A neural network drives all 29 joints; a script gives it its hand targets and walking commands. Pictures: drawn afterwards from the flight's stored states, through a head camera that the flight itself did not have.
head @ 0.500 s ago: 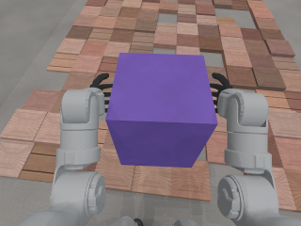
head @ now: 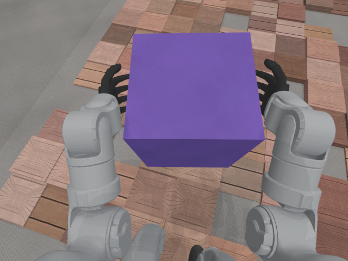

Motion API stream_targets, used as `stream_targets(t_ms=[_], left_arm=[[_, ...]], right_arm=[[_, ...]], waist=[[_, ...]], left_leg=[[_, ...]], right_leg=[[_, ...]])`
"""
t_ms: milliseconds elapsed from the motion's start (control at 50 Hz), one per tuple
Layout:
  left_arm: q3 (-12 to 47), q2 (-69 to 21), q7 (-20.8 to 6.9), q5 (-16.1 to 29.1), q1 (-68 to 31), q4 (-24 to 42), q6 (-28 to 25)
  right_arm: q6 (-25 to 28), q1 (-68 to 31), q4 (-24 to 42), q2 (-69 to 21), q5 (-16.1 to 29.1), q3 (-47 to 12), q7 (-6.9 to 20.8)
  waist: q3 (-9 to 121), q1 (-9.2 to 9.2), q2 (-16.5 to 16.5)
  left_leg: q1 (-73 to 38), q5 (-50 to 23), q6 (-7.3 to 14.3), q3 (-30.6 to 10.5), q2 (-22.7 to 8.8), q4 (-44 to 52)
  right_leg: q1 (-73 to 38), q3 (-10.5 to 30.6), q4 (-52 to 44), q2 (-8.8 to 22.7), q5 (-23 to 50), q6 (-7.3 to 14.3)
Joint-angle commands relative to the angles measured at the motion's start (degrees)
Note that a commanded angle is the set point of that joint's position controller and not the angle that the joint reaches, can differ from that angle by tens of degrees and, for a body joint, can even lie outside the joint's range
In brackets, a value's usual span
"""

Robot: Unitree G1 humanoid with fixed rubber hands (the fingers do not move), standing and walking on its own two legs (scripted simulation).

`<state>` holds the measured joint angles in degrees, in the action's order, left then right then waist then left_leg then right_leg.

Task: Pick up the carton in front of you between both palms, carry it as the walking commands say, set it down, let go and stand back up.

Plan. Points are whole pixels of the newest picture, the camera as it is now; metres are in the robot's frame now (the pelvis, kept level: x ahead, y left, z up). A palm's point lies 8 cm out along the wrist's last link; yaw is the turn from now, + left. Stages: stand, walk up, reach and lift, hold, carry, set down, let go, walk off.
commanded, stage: carry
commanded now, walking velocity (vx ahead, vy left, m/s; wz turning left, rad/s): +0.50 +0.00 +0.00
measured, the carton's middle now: (189, 112) +0.41 +0.03 +0.06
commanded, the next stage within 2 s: none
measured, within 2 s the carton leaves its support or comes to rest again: neither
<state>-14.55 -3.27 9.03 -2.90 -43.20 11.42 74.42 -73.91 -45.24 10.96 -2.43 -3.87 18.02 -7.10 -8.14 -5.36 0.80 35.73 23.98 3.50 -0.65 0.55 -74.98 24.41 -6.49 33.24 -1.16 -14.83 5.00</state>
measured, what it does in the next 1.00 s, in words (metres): walks ahead: left foot, then right foot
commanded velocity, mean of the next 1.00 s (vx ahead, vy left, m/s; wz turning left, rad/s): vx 0.50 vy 0.00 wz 0.31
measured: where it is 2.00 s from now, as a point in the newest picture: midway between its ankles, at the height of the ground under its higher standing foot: (166, 83)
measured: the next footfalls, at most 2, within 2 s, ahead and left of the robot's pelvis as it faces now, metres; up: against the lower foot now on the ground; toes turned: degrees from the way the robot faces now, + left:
left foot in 0.20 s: +0.31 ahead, +0.12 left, +0.01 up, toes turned +4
right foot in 0.60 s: +0.54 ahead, -0.07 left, +0.01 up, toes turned -5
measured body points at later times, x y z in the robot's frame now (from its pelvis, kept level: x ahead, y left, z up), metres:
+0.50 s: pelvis +0.32 +0.04 +0.03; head +0.38 +0.05 +0.47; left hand +0.73 +0.15 +0.17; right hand +0.70 -0.15 +0.18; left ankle +0.28 +0.12 -0.71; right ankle +0.38 -0.09 -0.66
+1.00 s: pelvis +0.62 +0.04 +0.02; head +0.67 +0.04 +0.46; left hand +0.94 +0.28 +0.12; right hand +1.03 -0.02 +0.12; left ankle +0.71 +0.15 -0.71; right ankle +0.50 -0.07 -0.71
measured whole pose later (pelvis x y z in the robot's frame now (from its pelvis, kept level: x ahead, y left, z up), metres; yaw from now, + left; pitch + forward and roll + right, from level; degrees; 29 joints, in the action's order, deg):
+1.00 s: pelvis +0.62 +0.04 +0.02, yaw +12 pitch +5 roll +1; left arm -14.4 -3.4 7.6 -4.2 -36.1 0.5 70.2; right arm -69.9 -41.0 -3.1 -1.5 -4.5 13.8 -7.5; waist -0.9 -1.8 -1.3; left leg 30.5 0.7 4.0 7.9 1.0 -28.4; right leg 5.2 -16.2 26.8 5.3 -21.6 -0.8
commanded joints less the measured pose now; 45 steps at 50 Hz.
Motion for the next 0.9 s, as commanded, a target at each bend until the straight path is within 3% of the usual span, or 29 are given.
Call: stream_targets(t_ms=[0,20,60,100,120,140,180,200,220,240,260,280,300,340,400,440,500,520,540,560,580,600,620,640,660,680,740,820,880], left_arm=[[43.6,-53.4,-14.6,29.7,-48.6,8.4,-0.3],[43.5,-53.2,-15.1,29.9,-48.5,6.3,0.1],[42.5,-53.9,-16.2,30.1,-48.1,1.0,0.8],[41.5,-55.0,-17.1,29.7,-47.8,-4.8,1.0],[40.6,-55.5,-17.5,29.3,-47.5,-7.3,0.9],[39.5,-55.9,-17.6,28.8,-47.3,-9.5,0.8],[37.2,-56.8,-17.6,27.3,-46.7,-13.8,0.6],[36.0,-57.2,-17.5,26.6,-47.5,-14.8,0.6],[35.5,-57.5,-17.5,26.2,-48.6,-14.4,0.7],[35.2,-58.4,-17.1,25.6,-48.9,-14.7,0.5],[34.4,-58.6,-16.7,25.3,-50.7,-13.0,0.3],[34.0,-58.5,-16.0,24.9,-51.4,-11.7,0.3],[34.0,-58.4,-15.1,24.6,-51.6,-10.4,0.3],[33.5,-57.4,-13.2,23.8,-51.0,-7.6,0.4],[32.5,-54.6,-11.0,21.5,-48.8,-5.2,0.8],[31.9,-52.5,-10.3,19.5,-46.7,-6.0,1.2],[32.0,-50.6,-10.5,17.7,-44.1,-9.0,1.8],[31.9,-50.5,-10.8,17.4,-43.4,-10.5,1.9],[31.8,-50.6,-11.1,17.2,-42.6,-12.3,2.0],[31.4,-50.6,-11.6,17.0,-42.3,-13.8,1.9],[30.7,-50.6,-12.0,16.9,-41.0,-15.7,1.9],[29.1,-49.0,-12.2,15.9,-41.8,-17.4,1.6],[28.0,-49.3,-12.1,15.4,-40.6,-19.5,1.0],[28.6,-51.7,-12.4,16.3,-40.3,-18.3,0.3],[29.6,-54.1,-12.8,17.8,-43.0,-15.7,-0.5],[30.7,-56.3,-13.1,19.2,-45.8,-13.5,-1.0],[34.0,-61.3,-13.9,22.4,-48.1,-8.6,-2.7],[37.7,-63.0,-15.0,25.3,-45.9,-4.5,-4.2],[40.2,-62.1,-15.8,26.2,-43.2,-2.9,-5.2]], right_arm=[[-0.4,-34.2,-1.6,-47.7,16.3,-38.4,9.7],[-0.7,-32.7,-3.5,-47.2,15.3,-38.0,9.5],[-1.1,-32.5,-7.5,-47.5,14.6,-37.6,9.7],[-1.3,-33.5,-11.1,-48.4,14.6,-37.6,10.2],[-1.3,-34.5,-12.5,-49.2,15.0,-37.7,10.5],[-1.3,-35.3,-14.1,-50.1,15.7,-37.7,10.9],[-1.3,-35.3,-17.1,-52.1,17.5,-37.0,11.8],[-0.9,-36.0,-18.4,-52.0,17.8,-36.1,12.2],[-0.3,-36.3,-18.7,-53.6,19.1,-35.7,12.6],[-0.4,-37.7,-17.4,-55.6,20.8,-35.6,13.0],[-0.3,-41.4,-15.0,-57.5,22.7,-36.5,13.4],[-0.3,-45.1,-12.3,-59.4,24.9,-37.6,13.6],[-0.3,-48.5,-9.3,-60.5,26.9,-38.7,13.8],[-0.8,-51.8,-5.4,-61.3,29.7,-39.8,13.9],[-1.8,-50.6,-3.5,-60.0,31.1,-39.9,13.8],[-2.5,-48.4,-4.4,-58.7,30.6,-39.6,13.8],[-2.7,-45.5,-8.3,-57.9,29.4,-39.3,14.1],[-2.7,-44.9,-9.8,-57.8,29.0,-39.1,14.2],[-2.6,-44.5,-11.6,-57.9,28.6,-38.9,14.4],[-2.5,-43.8,-13.5,-58.5,28.4,-39.0,14.5],[-2.4,-43.9,-15.6,-58.4,28.2,-38.8,14.8],[-2.6,-45.8,-17.5,-59.9,28.6,-37.9,15.1],[-2.7,-45.6,-18.8,-60.6,28.3,-36.8,15.2],[-2.3,-46.4,-18.8,-62.1,28.1,-37.5,15.4],[-1.8,-47.3,-18.4,-63.6,28.1,-37.6,15.5],[-1.3,-47.1,-18.7,-64.8,27.8,-37.2,15.4],[0.5,-44.2,-17.3,-67.2,27.1,-38.1,14.4],[2.7,-37.2,-14.4,-66.4,24.0,-39.8,12.2],[3.8,-33.2,-12.7,-64.6,22.2,-41.6,11.3]], waist=[[40.7,-0.21,4.0],[39.7,-0.10,3.6],[36.5,0.30,4.9],[34.2,1.47,8.8],[34.0,2.20,9.4],[33.7,2.26,9.2],[36.5,7.18,6.7],[40.3,8.75,-1.0],[41.1,10.53,-15.0],[40.7,10.02,-14.8],[38.8,10.16,-11.7],[36.8,9.49,-7.6],[35.7,8.53,-6.1],[36.3,8.20,-7.0],[37.6,9.16,-6.8],[37.8,10.05,-7.1],[36.6,10.72,-9.2],[36.1,10.52,-9.3],[36.4,9.05,-7.8],[37.7,7.05,-5.8],[37.9,4.12,-2.9],[44.9,2.85,10.7],[48.6,1.10,14.9],[46.1,0.85,9.4],[43.0,0.87,4.3],[40.2,1.92,2.7],[37.9,2.75,5.7],[36.1,2.73,7.8],[34.5,2.38,8.1]], left_leg=[[13.1,0.0,-0.1,-0.6,-2.3,6.3],[11.6,2.0,-0.7,0.7,-1.7,12.9],[4.6,-4.1,-1.6,4.1,0.0,25.9],[-5.4,-12.7,-1.0,10.1,2.6,33.6],[-9.1,-14.9,-0.3,11.2,3.6,37.0],[-11.7,-22.6,0.1,10.4,3.6,41.5],[-29.3,-28.5,0.6,11.6,3.4,50.3],[-44.5,-24.5,5.4,-3.3,-5.4,48.6],[-51.3,-36.0,11.1,-24.0,-17.6,50.9],[-50.7,-36.2,13.0,-26.6,-19.9,51.1],[-48.6,-37.7,13.4,-24.4,-19.5,49.8],[-45.8,-36.8,12.4,-22.0,-18.4,49.5],[-43.2,-34.4,10.8,-19.7,-16.9,50.1],[-41.2,-33.8,10.0,-16.2,-15.4,51.6],[-43.5,-36.7,11.4,-12.7,-15.3,51.1],[-44.0,-42.7,11.3,-9.7,-14.6,50.2],[-41.1,-51.3,8.1,-1.7,-9.8,46.3],[-39.0,-50.8,7.2,0.0,-8.1,44.1],[-35.4,-48.2,5.5,2.0,-6.7,40.1],[-28.6,-44.8,3.9,3.5,-5.3,34.9],[-19.0,-33.3,2.0,3.8,-4.0,28.9],[-0.7,-1.0,-0.6,3.0,1.1,13.5],[7.4,9.7,-0.8,-0.6,2.9,1.5],[9.7,6.6,0.3,-3.8,-1.1,-0.2],[10.6,2.4,0.1,-3.7,-2.4,2.7],[10.3,-1.3,-0.4,-3.3,-3.6,6.4],[5.6,-4.6,-1.7,-1.0,-3.8,14.6],[5.5,-8.5,-1.9,3.3,-3.0,26.1],[-0.1,-18.1,-1.5,8.1,-0.4,37.2]], right_leg=[[-42.5,21.9,-5.2,16.5,34.1,8.3],[-39.7,20.2,-6.8,16.4,34.3,8.9],[-32.9,14.2,-8.1,13.3,36.2,7.6],[-25.8,7.5,-8.0,11.3,40.7,4.9],[-24.7,5.5,-5.9,10.7,44.7,3.7],[-25.3,3.7,-2.8,9.4,47.3,2.2],[-19.3,0.4,9.4,7.7,40.4,-1.1],[-3.8,1.3,20.6,4.2,26.2,-3.2],[9.0,2.2,34.7,-3.3,-8.2,-4.5],[12.5,7.1,43.0,-2.0,-14.0,-3.1],[15.1,8.2,45.9,-0.5,-13.2,-2.3],[17.1,8.4,44.8,1.2,-10.9,-1.7],[17.5,8.7,41.4,2.5,-8.5,-1.5],[16.0,8.0,35.4,2.9,-6.2,-2.0],[17.7,6.5,25.5,2.6,-6.4,-3.4],[16.0,4.9,16.3,1.9,-1.6,-3.9],[7.7,-0.5,1.6,-1.6,10.1,-4.0],[3.1,-1.7,-3.4,-2.6,14.8,-3.9],[-5.2,-2.8,-9.9,-3.3,21.1,-3.6],[-17.0,-2.4,-12.0,-1.5,26.4,-2.3],[-28.0,2.5,-10.5,5.2,33.2,-0.7],[-47.6,23.8,-3.6,23.1,55.2,7.5],[-51.3,33.3,-3.9,27.4,44.0,13.8],[-47.5,30.8,-5.2,25.1,31.0,11.8],[-43.7,27.8,-7.2,23.1,25.8,9.2],[-40.6,24.3,-9.1,21.9,25.4,7.0],[-35.7,16.0,-12.3,19.2,22.6,4.1],[-37.5,7.6,-12.8,18.0,29.4,3.4],[-36.7,-0.3,-11.5,15.5,37.5,0.6]])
